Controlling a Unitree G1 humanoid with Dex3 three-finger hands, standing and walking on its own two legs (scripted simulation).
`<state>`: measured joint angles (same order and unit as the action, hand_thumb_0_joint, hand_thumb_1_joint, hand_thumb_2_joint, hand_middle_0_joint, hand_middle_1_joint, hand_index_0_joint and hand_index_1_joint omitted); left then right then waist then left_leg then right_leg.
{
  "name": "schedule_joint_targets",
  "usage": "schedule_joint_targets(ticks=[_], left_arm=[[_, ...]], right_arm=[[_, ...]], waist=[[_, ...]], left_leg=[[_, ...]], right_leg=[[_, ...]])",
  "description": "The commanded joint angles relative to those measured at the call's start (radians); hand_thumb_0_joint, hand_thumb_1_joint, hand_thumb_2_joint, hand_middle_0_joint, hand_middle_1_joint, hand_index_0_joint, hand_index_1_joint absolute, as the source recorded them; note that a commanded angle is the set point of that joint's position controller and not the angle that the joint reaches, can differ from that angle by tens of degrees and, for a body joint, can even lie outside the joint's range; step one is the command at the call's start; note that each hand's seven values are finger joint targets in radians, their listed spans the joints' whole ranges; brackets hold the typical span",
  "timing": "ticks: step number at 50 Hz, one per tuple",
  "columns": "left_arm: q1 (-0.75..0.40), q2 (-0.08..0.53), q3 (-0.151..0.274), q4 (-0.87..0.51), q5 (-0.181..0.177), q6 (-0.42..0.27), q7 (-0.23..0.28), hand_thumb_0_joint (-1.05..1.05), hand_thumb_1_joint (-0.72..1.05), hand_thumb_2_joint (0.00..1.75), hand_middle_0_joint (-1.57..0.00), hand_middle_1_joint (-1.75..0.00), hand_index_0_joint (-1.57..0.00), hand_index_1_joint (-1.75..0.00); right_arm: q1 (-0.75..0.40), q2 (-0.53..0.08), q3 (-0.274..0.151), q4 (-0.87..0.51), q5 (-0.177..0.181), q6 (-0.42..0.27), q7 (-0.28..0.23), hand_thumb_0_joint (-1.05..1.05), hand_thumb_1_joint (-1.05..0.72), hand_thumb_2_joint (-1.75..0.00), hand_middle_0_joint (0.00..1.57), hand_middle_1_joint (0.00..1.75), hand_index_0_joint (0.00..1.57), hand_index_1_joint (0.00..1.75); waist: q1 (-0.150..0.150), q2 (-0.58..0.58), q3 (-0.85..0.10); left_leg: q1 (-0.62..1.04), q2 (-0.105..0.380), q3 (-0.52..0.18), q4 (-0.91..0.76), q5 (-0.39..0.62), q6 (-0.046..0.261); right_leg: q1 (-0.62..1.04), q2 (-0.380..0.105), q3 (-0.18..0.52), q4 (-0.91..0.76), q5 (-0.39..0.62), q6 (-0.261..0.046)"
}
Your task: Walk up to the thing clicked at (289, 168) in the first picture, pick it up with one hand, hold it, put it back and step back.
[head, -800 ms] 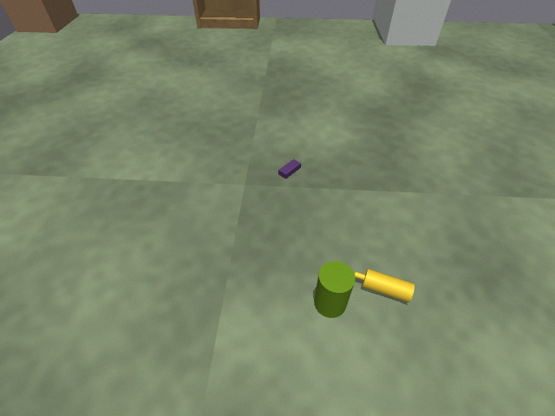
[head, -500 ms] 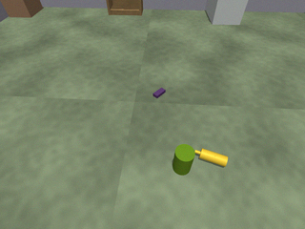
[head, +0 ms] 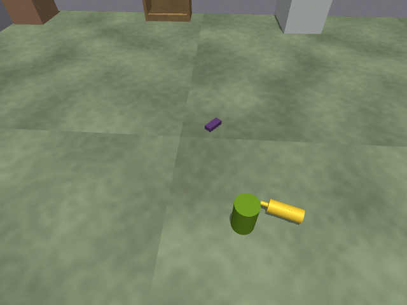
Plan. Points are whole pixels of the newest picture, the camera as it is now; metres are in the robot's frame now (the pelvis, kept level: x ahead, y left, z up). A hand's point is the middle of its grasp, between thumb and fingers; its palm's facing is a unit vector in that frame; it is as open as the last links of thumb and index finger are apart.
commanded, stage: stand
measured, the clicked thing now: (213, 124) +1.47 -0.04 -0.77
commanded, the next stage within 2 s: walk up in 0.32 s
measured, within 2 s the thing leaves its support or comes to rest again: neither
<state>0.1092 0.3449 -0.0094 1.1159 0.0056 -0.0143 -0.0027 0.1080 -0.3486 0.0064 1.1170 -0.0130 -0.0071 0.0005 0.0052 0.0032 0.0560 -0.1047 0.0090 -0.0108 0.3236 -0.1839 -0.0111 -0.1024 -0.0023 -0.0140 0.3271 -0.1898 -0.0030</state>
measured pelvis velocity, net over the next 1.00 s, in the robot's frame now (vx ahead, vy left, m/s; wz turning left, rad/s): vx -0.02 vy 0.07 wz -0.62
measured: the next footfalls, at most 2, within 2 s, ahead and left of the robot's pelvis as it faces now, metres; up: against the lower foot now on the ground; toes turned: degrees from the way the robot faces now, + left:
right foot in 1.02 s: -0.05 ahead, -0.06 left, +0.00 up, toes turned -38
left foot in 1.44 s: +0.15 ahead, +0.05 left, +0.00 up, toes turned -51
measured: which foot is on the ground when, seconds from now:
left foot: down 0.00-1.00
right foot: down 0.00-0.58, up 0.60-1.00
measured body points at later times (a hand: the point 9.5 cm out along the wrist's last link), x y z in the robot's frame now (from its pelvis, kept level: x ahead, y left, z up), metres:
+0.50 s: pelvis -0.02 +0.03 -0.01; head +0.03 +0.02 +0.44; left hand +0.08 +0.33 -0.14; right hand +0.07 -0.31 -0.12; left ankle -0.01 +0.14 -0.73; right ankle -0.01 -0.12 -0.75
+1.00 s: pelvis -0.02 +0.07 -0.02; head +0.01 +0.03 +0.43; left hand +0.28 +0.24 -0.11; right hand -0.19 -0.22 -0.13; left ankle +0.01 +0.17 -0.75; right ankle -0.08 -0.05 -0.74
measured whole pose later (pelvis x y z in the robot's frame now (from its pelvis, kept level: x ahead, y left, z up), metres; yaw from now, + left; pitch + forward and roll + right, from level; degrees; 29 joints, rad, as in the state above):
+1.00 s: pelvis -0.02 +0.07 -0.02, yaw -36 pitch -1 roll +0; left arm 0.19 0.43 0.06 0.76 0.02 0.04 -0.05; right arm 0.31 -0.42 -0.09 0.76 -0.03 0.01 0.03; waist -0.08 0.02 0.12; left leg -0.20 0.10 0.23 0.58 -0.36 0.01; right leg -0.33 -0.02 -0.02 0.67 -0.37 -0.02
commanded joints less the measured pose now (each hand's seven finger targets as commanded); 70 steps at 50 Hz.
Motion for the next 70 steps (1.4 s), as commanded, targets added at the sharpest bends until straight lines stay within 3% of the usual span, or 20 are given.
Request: schedule_joint_targets(ticks=[1,15,16,21,26,28,29,30,31,32,35,38,42,47,50,51,53,54,58,70], left_arm=[[-0.043,0.213,0.045,-0.061,0.004,-0.019,0.012,0.00,0.90,0.90,-0.20,-0.30,-0.20,-0.30],[-0.036,0.214,0.045,-0.061,0.003,-0.020,0.012,0.00,0.90,0.90,-0.20,-0.30,-0.20,-0.30],[0.023,0.284,0.085,-0.150,0.026,0.004,0.010,0.00,0.90,0.90,-0.20,-0.30,-0.20,-0.30],[0.061,0.350,0.133,-0.259,0.055,-0.008,0.022,0.00,0.90,0.90,-0.20,-0.30,-0.20,-0.30],[0.063,0.265,0.122,-0.365,0.045,-0.001,0.021,0.00,0.90,0.90,-0.20,-0.30,-0.20,-0.30],[-0.009,0.214,0.104,-0.418,0.035,0.009,0.015,0.00,0.90,0.90,-0.20,-0.30,-0.20,-0.30],[0.027,0.152,0.090,-0.431,0.033,0.009,0.020,0.00,0.90,0.90,-0.20,-0.30,-0.20,-0.30],[0.111,0.233,0.109,-0.412,0.041,0.019,0.026,0.00,0.90,0.90,-0.20,-0.30,-0.20,-0.30],[0.167,0.259,0.121,-0.403,0.039,0.030,0.023,0.00,0.90,0.90,-0.20,-0.30,-0.20,-0.30],[0.172,0.274,0.125,-0.388,0.036,0.036,0.016,0.00,0.90,0.90,-0.20,-0.30,-0.20,-0.30],[0.169,0.265,0.136,-0.373,0.022,0.050,-0.028,0.00,0.90,0.90,-0.20,-0.30,-0.20,-0.30],[0.124,0.228,0.120,-0.407,0.003,0.047,-0.048,0.00,0.90,0.90,-0.20,-0.30,-0.20,-0.30],[0.050,0.207,0.111,-0.457,0.013,0.040,-0.050,0.00,0.90,0.90,-0.20,-0.30,-0.20,-0.30],[0.063,0.216,0.117,-0.450,0.018,0.023,-0.045,0.00,0.90,0.90,-0.20,-0.30,-0.20,-0.30],[0.161,0.215,0.128,-0.416,0.024,0.011,-0.032,0.00,0.90,0.90,-0.20,-0.30,-0.20,-0.30],[0.264,0.269,0.152,-0.386,0.027,-0.003,-0.023,0.00,0.90,0.90,-0.20,-0.30,-0.20,-0.30],[0.236,0.369,0.177,-0.436,0.030,-0.023,-0.004,0.00,0.90,0.90,-0.20,-0.30,-0.20,-0.30],[0.232,0.374,0.182,-0.442,0.016,-0.013,-0.003,0.00,0.90,0.90,-0.20,-0.30,-0.20,-0.30],[0.155,0.273,0.148,-0.452,-0.004,-0.011,0.014,0.00,0.90,0.90,-0.20,-0.30,-0.20,-0.30],[0.135,0.279,0.139,-0.519,0.009,0.013,0.016,0.00,0.90,0.90,-0.20,-0.30,-0.20,-0.30]], right_arm=[[-0.036,-0.208,-0.043,-0.059,0.004,-0.025,-0.012,0.00,-0.90,-0.90,0.20,0.30,0.20,0.30],[-0.030,-0.211,-0.044,-0.062,0.005,-0.024,-0.010,0.00,-0.90,-0.90,0.20,0.30,0.20,0.30],[-0.108,-0.329,-0.129,-0.147,-0.009,-0.012,0.003,0.00,-0.90,-0.90,0.20,0.30,0.20,0.30],[-0.054,-0.226,-0.125,-0.225,-0.006,0.010,0.019,0.00,-0.90,-0.90,0.20,0.30,0.20,0.30],[0.012,-0.222,-0.147,-0.273,-0.009,0.014,0.020,0.00,-0.90,-0.90,0.20,0.30,0.20,0.30],[0.135,-0.256,-0.166,-0.264,-0.027,0.009,0.008,0.00,-0.90,-0.90,0.20,0.30,0.20,0.30],[0.100,-0.320,-0.180,-0.292,-0.035,0.006,-0.002,0.00,-0.90,-0.90,0.20,0.30,0.20,0.30],[0.026,-0.329,-0.186,-0.345,-0.033,0.006,-0.005,0.00,-0.90,-0.90,0.20,0.30,0.20,0.30],[-0.030,-0.326,-0.188,-0.378,-0.032,0.009,-0.003,0.00,-0.90,-0.90,0.20,0.30,0.20,0.30],[-0.068,-0.322,-0.185,-0.389,-0.024,0.007,0.002,0.00,-0.90,-0.90,0.20,0.30,0.20,0.30],[-0.041,-0.268,-0.163,-0.398,-0.016,-0.011,0.000,0.00,-0.90,-0.90,0.20,0.30,0.20,0.30],[0.108,-0.282,-0.165,-0.386,0.001,-0.023,0.001,0.00,-0.90,-0.90,0.20,0.30,0.20,0.30],[0.172,-0.311,-0.176,-0.415,-0.006,-0.028,0.010,0.00,-0.90,-0.90,0.20,0.30,0.20,0.30],[0.204,-0.317,-0.176,-0.444,-0.010,-0.017,0.019,0.00,-0.90,-0.90,0.20,0.30,0.20,0.30],[0.164,-0.314,-0.171,-0.466,0.005,-0.003,0.025,0.00,-0.90,-0.90,0.20,0.30,0.20,0.30],[0.159,-0.271,-0.154,-0.480,0.014,-0.002,0.027,0.00,-0.90,-0.90,0.20,0.30,0.20,0.30],[0.161,-0.205,-0.117,-0.504,0.018,0.000,0.026,0.00,-0.90,-0.90,0.20,0.30,0.20,0.30],[0.157,-0.262,-0.128,-0.496,0.010,-0.001,0.015,0.00,-0.90,-0.90,0.20,0.30,0.20,0.30],[0.180,-0.253,-0.121,-0.427,0.012,-0.007,0.023,0.00,-0.90,-0.90,0.20,0.30,0.20,0.30],[0.204,-0.213,-0.131,-0.412,-0.003,-0.024,-0.021,0.00,-0.90,-0.90,0.20,0.30,0.20,0.30]], waist=[[-0.004,-0.008,-0.092],[-0.003,0.001,-0.076],[-0.015,0.019,-0.003],[-0.009,-0.224,-0.066],[-0.041,-0.137,-0.174],[-0.128,0.017,-0.201],[-0.098,0.268,-0.176],[-0.052,0.205,-0.158],[-0.035,0.206,-0.146],[-0.021,0.183,-0.076],[-0.003,0.123,0.004],[-0.058,0.162,-0.005],[-0.091,0.173,-0.020],[-0.088,0.161,-0.035],[-0.022,0.112,-0.088],[0.038,-0.010,-0.156],[0.050,-0.262,-0.124],[0.069,-0.223,-0.119],[0.001,-0.149,-0.039],[-0.031,-0.117,-0.076]], left_leg=[[0.019,0.116,-0.085,-0.031,0.173,0.034],[0.015,0.118,-0.088,-0.041,0.138,0.035],[0.051,0.044,0.053,0.157,0.004,0.029],[-0.294,-0.028,-0.122,0.441,-0.409,0.014],[-0.085,-0.045,-0.084,0.274,-0.211,0.029],[0.226,0.082,-0.195,-0.050,-0.140,0.070],[0.265,0.313,-0.450,-0.071,0.069,0.131],[0.163,0.416,-0.419,-0.012,0.188,0.205],[0.047,0.444,-0.409,-0.040,0.054,0.270],[-0.052,0.422,-0.367,-0.075,0.048,0.276],[-0.051,0.227,-0.152,-0.056,0.027,0.135],[0.070,0.225,-0.089,-0.005,0.144,0.098],[0.106,0.308,-0.073,0.011,0.186,0.156],[-0.022,0.299,0.020,0.100,0.262,0.130],[-0.062,0.291,0.078,0.271,0.217,0.147],[-0.164,0.232,0.136,0.484,0.167,0.099],[-0.615,0.007,0.088,0.756,-0.401,0.000],[-0.544,0.053,0.007,0.790,-0.455,-0.008],[-0.491,0.065,-0.008,0.699,-0.263,0.001],[-0.147,-0.032,0.014,0.338,-0.122,0.040]], right_leg=[[0.017,-0.130,0.096,-0.044,0.181,-0.024],[0.009,-0.130,0.097,-0.054,0.134,-0.024],[-0.189,-0.133,0.274,0.010,0.283,-0.068],[-0.010,-0.304,0.632,-0.004,0.321,-0.258],[-0.146,-0.122,0.493,0.110,0.310,-0.152],[-0.413,0.029,0.307,0.299,0.139,-0.035],[-0.558,0.178,0.173,0.500,-0.311,0.015],[-0.518,0.091,0.176,0.646,-0.388,0.029],[-0.453,0.032,0.145,0.708,-0.380,0.033],[-0.418,0.008,0.123,0.758,-0.344,0.029],[-0.430,0.012,0.129,0.773,-0.172,0.011],[-0.481,-0.005,0.112,0.643,-0.102,0.014],[-0.460,-0.025,0.039,0.502,-0.162,0.013],[-0.264,0.011,-0.039,0.358,-0.195,-0.013],[-0.103,0.026,-0.051,0.137,-0.123,-0.052],[0.098,-0.001,0.038,0.056,-0.099,-0.086],[0.274,-0.312,0.616,0.007,0.032,-0.260],[0.172,-0.357,0.649,0.041,0.090,-0.336],[0.066,-0.154,0.340,0.051,0.153,-0.193],[-0.242,-0.094,0.370,0.294,0.411,-0.186]])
